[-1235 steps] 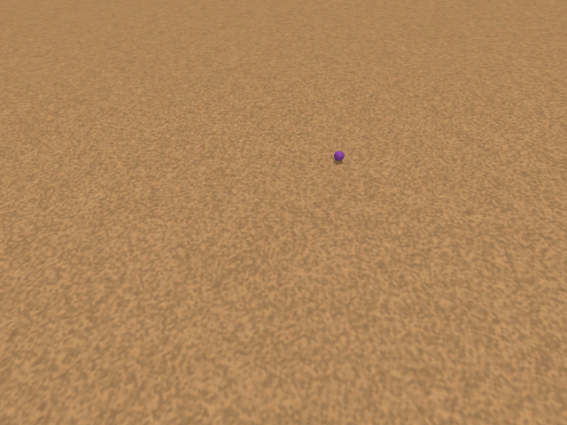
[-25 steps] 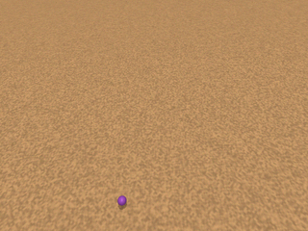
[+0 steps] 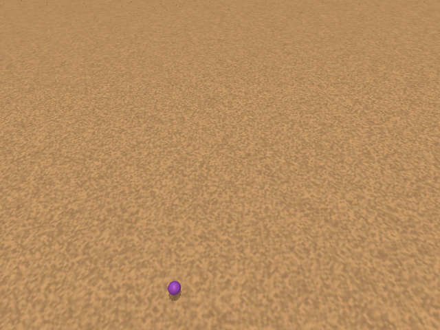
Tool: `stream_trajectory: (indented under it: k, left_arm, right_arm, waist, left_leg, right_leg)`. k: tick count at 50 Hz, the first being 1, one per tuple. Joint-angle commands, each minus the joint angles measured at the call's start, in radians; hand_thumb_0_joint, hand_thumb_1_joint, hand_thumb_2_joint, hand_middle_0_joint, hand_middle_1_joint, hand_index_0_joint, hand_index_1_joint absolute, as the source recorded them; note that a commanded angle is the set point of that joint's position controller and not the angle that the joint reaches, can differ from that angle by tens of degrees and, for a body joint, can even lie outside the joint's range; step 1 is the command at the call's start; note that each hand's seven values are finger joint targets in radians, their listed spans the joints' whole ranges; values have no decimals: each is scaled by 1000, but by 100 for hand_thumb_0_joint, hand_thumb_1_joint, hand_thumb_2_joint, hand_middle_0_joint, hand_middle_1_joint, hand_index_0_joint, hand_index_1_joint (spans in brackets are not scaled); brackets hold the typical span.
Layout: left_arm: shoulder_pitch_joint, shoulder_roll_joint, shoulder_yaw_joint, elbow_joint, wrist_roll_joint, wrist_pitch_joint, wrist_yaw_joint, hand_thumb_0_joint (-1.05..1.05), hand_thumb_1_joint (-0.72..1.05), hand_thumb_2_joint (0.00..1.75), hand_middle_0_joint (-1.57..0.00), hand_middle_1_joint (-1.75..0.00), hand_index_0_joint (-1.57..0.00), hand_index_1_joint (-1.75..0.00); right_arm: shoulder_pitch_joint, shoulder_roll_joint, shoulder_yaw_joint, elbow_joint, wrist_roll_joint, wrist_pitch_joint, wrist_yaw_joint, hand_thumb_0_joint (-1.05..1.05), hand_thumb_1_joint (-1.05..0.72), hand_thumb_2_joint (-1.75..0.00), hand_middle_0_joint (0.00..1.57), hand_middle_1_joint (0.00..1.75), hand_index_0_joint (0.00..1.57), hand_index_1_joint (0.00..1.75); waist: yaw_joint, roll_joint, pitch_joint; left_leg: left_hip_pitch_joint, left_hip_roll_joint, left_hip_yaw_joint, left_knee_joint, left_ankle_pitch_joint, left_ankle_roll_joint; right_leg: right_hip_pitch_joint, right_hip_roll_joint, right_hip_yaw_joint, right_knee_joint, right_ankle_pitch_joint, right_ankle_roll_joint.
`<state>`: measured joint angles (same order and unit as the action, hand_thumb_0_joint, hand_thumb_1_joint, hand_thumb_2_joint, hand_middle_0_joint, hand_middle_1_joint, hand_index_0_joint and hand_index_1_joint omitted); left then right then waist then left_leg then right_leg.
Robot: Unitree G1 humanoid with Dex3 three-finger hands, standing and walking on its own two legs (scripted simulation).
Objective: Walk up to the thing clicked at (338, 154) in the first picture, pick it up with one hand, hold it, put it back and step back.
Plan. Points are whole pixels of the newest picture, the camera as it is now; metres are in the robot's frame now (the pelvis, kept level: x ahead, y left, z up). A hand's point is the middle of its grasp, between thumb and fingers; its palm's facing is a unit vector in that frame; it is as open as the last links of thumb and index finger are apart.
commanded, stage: rise first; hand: left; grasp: from above
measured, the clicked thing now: (174, 287) +0.45 +0.26 -0.75
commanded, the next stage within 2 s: none
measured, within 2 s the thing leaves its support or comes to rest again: neither
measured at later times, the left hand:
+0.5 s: hand out of the picture +0.14 +0.26 -0.19, palm faces -0.08 -0.92 -0.39, open 12.7 cm
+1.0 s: hand out of the picture +0.12 +0.27 -0.25, palm faces -0.22 -0.84 -0.49, open 14.1 cm
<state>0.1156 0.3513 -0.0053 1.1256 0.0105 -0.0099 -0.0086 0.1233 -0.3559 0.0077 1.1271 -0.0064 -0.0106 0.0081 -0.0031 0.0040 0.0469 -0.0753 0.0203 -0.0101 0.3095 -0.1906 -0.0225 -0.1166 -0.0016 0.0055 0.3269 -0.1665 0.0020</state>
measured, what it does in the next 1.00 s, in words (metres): lowers itself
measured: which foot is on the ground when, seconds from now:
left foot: down 0.00-1.00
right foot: down 0.00-1.00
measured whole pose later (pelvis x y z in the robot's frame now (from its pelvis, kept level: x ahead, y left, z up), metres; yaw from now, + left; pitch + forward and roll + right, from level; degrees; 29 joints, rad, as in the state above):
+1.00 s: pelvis -0.02 +0.02 -0.12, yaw +0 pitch +20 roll -2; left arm 0.28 0.33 0.10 0.38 0.30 0.23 0.02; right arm 0.20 -0.23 -0.01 0.52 0.01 -0.17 -0.02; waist -0.04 0.01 -0.15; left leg -1.03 0.01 -0.04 1.27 -0.59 0.00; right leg -1.03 -0.01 -0.01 1.21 -0.53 0.03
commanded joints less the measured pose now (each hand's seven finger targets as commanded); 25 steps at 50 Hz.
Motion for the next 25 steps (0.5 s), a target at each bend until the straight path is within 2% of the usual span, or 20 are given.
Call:
stream_trajectory:
  k: [1, 2, 3, 4, 5, 6, 7, 8, 9, 10, 12, 13, 15, 17, 19, 20, 21, 22, 24, 25]
  left_arm:
    - [-36, 221, 40, -54, 0, -23, 18, 0, 90, 90, -20, -30, -20, -30]
    - [-40, 230, 43, -56, -2, -24, 18, 0, 82, 97, -20, -38, -18, -38]
    - [-391, 34, 38, -407, -53, -118, 29, 0, 74, 93, -19, -46, -17, -46]
    - [-512, 125, 74, -383, -50, -115, 41, 0, 66, 94, -20, -54, -17, -54]
    - [-249, 222, 139, -143, -23, -69, 47, 0, 58, 93, -19, -62, -17, -62]
    - [-219, 207, 138, -78, -2, -46, 31, 0, 50, 93, -17, -70, -16, -70]
    - [-311, 221, 143, -105, 17, -48, 15, 0, 42, 93, -15, -78, -16, -78]
    - [-317, 259, 174, -135, 43, -58, 7, 0, 34, 94, -15, -84, -15, -84]
    - [-184, 258, 203, -75, 67, -45, 3, 0, 26, 94, -11, -92, -13, -92]
    - [-109, 225, 204, -72, 84, -32, -7, 0, 18, 94, -11, -98, -14, -96]
    - [-109, 211, 201, -183, 104, -11, -7, 0, 2, 97, -11, -101, -12, -100]
    - [-86, 199, 201, -205, 108, 11, 0, 0, -6, 96, -10, -104, -12, -102]
    - [-69, 159, 178, -242, 120, 65, 6, 0, -22, 97, -9, -103, -10, -103]
    - [-82, 174, 186, -295, 136, 105, 14, 0, -38, 97, -11, -104, -11, -104]
    - [-101, 145, 168, -331, 146, 129, 19, 0, -52, 97, -12, -104, -11, -105]
    - [-100, 143, 174, -346, 149, 133, 22, 0, -54, 98, -11, -104, -10, -105]
    - [-86, 145, 185, -375, 159, 132, 27, 0, -55, 98, -11, -105, -10, -106]
    - [-73, 139, 185, -392, 164, 129, 29, 0, -54, 97, -13, -104, -12, -106]
    - [-69, 147, 187, -497, 179, 117, 27, 0, -55, 98, -11, -106, -10, -107]
    - [-32, 146, 189, -511, 187, 119, 26, 0, -54, 97, -11, -106, -10, -106]
  right_arm:
    - [-39, -209, -43, -60, -2, -15, -15, 0, -90, -90, 20, 30, 20, 30]
    - [-33, -210, -45, -57, -3, -16, -15, 0, -87, -89, 20, 30, 20, 30]
    - [-40, -35, 7, -350, 63, -72, -34, 0, -94, -91, 20, 30, 20, 30]
    - [15, -69, -3, -290, 65, -73, -46, 0, -90, -90, 20, 30, 20, 30]
    - [57, -105, -22, -288, 70, -60, -59, 0, -88, -90, 20, 30, 20, 30]
    - [68, -96, -34, -305, 60, -55, -58, 0, -88, -89, 20, 30, 20, 30]
    - [76, -92, -44, -329, 56, -60, -58, 0, -88, -89, 20, 30, 20, 30]
    - [76, -92, -61, -356, 41, -69, -60, 0, -87, -89, 20, 30, 20, 30]
    - [104, -89, -74, -363, 31, -73, -58, 0, -87, -89, 20, 30, 20, 30]
    - [110, -82, -81, -388, 24, -76, -50, 0, -87, -89, 20, 30, 20, 30]
    - [94, -72, -84, -452, 25, -81, -47, 0, -87, -89, 20, 30, 20, 30]
    - [94, -71, -87, -468, 28, -85, -47, 0, -87, -89, 20, 30, 20, 30]
    - [84, -68, -88, -513, 32, -86, -44, 0, -86, -89, 20, 30, 20, 30]
    - [74, -66, -89, -552, 33, -92, -44, 0, -86, -89, 20, 30, 20, 30]
    - [77, -57, -86, -565, 29, -101, -40, 0, -88, -90, 20, 30, 20, 30]
    - [81, -54, -86, -570, 28, -109, -37, 0, -88, -90, 20, 30, 20, 30]
    - [103, -53, -93, -578, 26, -118, -38, 0, -87, -89, 20, 30, 20, 30]
    - [103, -51, -93, -587, 24, -124, -35, 0, -87, -90, 20, 30, 20, 30]
    - [112, -49, -99, -608, 22, -137, -34, 0, -86, -89, 20, 30, 20, 30]
    - [119, -52, -101, -615, 21, -141, -33, 0, -87, -89, 20, 30, 20, 30]
  waist:
    - [5, -5, -43]
    - [3, -12, -45]
    - [-119, 4, 18]
    - [-81, 2, -51]
    - [-44, -30, -19]
    - [-42, -70, -46]
    - [-41, -70, -83]
    - [-20, -39, -178]
    - [-2, -16, -215]
    - [23, 3, -224]
    - [34, 53, -269]
    - [35, 48, -258]
    - [11, 28, -255]
    - [3, -3, -258]
    - [-6, -8, -221]
    - [-12, -14, -212]
    - [-13, -8, -266]
    - [-12, -6, -260]
    - [-12, 51, -310]
    - [-17, 62, -327]
  left_leg:
    - [-28, 107, -80, -53, 79, 38]
    - [-26, 109, -81, -53, 79, 37]
    - [-169, -33, 56, 39, -46, 39]
    - [-159, -39, 52, 55, -61, 42]
    - [-193, -37, 52, 65, -53, 40]
    - [-230, -42, 50, 115, -47, 45]
    - [-254, -42, 46, 155, -32, 49]
    - [-256, -45, 44, 186, -9, 44]
    - [-293, -52, 41, 218, 3, 40]
    - [-326, -55, 38, 239, 8, 35]
    - [-319, -58, 37, 244, 9, 27]
    - [-324, -55, 34, 243, 11, 24]
    - [-342, -49, 24, 264, 21, 25]
    - [-367, -44, 21, 298, 22, 27]
    - [-426, -38, 19, 346, -21, 27]
    - [-452, -36, 16, 368, -48, 27]
    - [-461, -35, 17, 403, -26, 29]
    - [-491, -32, 11, 428, -41, 28]
    - [-501, -24, 6, 474, -5, 19]
    - [-500, -15, -4, 490, 36, 13]
  right_leg:
    - [0, -122, 96, -65, 95, -23]
    - [8, -125, 101, -61, 92, -25]
    - [-205, -5, -1, 7, -3, -4]
    - [-139, -11, -11, 18, -36, 1]
    - [-143, 0, -23, 23, -61, -5]
    - [-172, -4, -21, 53, -68, -8]
    - [-190, -6, -21, 95, -41, -7]
    - [-166, -12, -16, 137, -4, -7]
    - [-177, -14, -14, 173, 12, -10]
    - [-187, -11, -14, 203, 7, -16]
    - [-184, -4, -12, 215, -2, -21]
    - [-191, 3, -18, 215, -5, -20]
    - [-216, 11, -29, 232, 1, -20]
    - [-248, 14, -34, 257, -6, -18]
    - [-333, 16, -35, 298, -54, -16]
    - [-360, 17, -37, 320, -81, -16]
    - [-366, 16, -35, 357, -57, -16]
    - [-407, 19, -38, 391, -75, -16]
    - [-449, 18, -37, 459, -51, -21]
    - [-469, 22, -42, 490, -28, -26]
